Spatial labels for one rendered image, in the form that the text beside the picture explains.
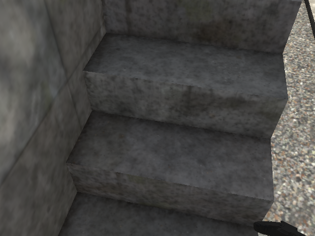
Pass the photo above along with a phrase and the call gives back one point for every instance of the robot right hand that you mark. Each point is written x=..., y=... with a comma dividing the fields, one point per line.
x=272, y=228

